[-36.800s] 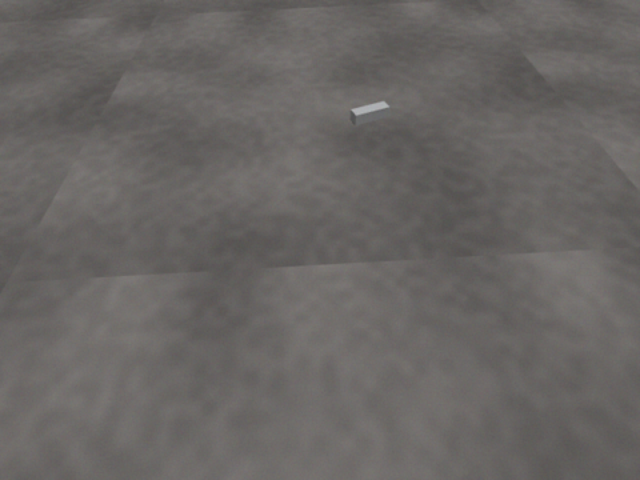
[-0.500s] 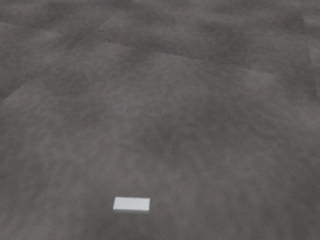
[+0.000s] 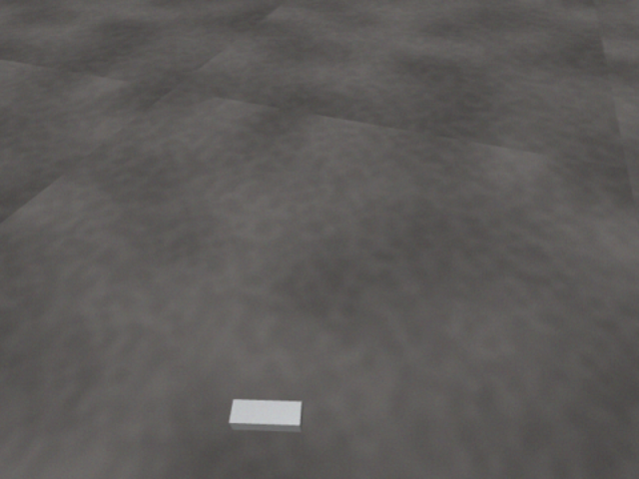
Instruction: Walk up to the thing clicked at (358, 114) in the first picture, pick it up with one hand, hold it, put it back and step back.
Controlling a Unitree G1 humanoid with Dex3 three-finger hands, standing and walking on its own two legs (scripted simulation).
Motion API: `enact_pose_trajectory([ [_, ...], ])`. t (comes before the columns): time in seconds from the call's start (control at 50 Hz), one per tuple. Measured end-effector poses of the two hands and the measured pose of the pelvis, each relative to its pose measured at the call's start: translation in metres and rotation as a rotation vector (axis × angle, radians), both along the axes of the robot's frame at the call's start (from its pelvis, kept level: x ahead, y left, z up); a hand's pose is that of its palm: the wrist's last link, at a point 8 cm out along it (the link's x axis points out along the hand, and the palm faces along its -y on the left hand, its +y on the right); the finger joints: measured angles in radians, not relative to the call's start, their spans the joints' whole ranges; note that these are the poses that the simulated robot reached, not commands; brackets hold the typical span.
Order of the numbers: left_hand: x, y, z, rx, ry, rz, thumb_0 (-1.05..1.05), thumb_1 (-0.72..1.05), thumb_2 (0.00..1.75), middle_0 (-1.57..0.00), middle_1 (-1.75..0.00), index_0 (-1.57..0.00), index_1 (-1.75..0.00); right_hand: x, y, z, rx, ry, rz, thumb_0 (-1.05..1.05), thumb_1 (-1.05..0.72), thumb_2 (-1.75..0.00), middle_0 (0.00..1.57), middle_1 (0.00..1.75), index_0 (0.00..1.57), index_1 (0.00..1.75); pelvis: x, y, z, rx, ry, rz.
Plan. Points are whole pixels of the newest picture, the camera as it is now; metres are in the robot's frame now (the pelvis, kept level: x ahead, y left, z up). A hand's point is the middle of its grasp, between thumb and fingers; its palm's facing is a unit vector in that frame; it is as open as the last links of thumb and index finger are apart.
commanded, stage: stand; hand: left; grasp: from above
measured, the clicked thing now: (267, 415) +0.44 +0.21 -0.75
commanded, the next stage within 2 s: step back in 1.50 s
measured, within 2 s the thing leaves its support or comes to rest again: neither
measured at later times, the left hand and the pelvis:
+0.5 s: hand out of the picture +0.08 +0.24 -0.16, palm faces +0.02 -0.94 -0.33, open 7.4 cm; pelvis +0.01 +0.00 +0.00, yaw -1 degrees
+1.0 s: hand out of the picture +0.09 +0.24 -0.15, palm faces +0.01 -0.94 -0.34, open 7.4 cm; pelvis +0.02 +0.00 +0.00, yaw -1 degrees
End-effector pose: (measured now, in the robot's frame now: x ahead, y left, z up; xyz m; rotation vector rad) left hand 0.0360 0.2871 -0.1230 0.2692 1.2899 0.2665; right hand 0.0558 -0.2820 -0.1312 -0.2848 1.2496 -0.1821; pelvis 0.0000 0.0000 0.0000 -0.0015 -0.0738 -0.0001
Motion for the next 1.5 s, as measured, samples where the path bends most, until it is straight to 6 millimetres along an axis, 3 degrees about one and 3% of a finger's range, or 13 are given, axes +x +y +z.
enact_pose_trajectory([
  [0.22, 0.009, -0.004, -0.001, -0.011, 0.015, -0.01, 0.01, 0.9, 0.9, -0.2, -0.3, -0.2, -0.3, -0.001, -0.006, 0.001, -0.007, 0.03, 0.002, 0.01, -0.91, -0.9, 0.2, 0.3, 0.21, 0.3, 0.005, -0.003, 0.001, -0.002, 0.012, -0.003],
  [0.64, 0.043, -0.005, 0.003, -0.013, -0.028, -0.033, 0.01, 0.9, 0.9, -0.2, -0.3, -0.2, -0.3, 0.023, -0.007, 0.004, -0.009, -0.003, 0.01, 0.0, -0.91, -0.9, 0.2, 0.3, 0.21, 0.3, 0.016, -0.003, 0.002, -0.001, 0.023, -0.011],
  [1.5, 0.059, -0.001, 0.006, -0.01, -0.045, -0.067, 0.01, 0.9, 0.9, -0.2, -0.3, -0.2, -0.3, 0.027, -0.014, 0.009, -0.02, -0.005, 0.0, 0.01, -0.91, -0.9, 0.2, 0.3, 0.21, 0.3, 0.023, -0.003, 0.003, 0.001, 0.032, -0.021],
])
